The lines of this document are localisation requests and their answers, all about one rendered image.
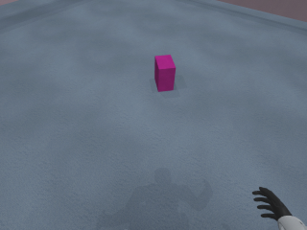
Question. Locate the right robot forearm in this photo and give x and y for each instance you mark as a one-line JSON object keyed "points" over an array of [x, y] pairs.
{"points": [[290, 223]]}

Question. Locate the right robot hand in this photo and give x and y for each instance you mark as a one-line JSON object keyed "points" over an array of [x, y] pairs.
{"points": [[276, 206]]}

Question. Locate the carton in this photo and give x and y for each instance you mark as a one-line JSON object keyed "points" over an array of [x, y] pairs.
{"points": [[164, 73]]}

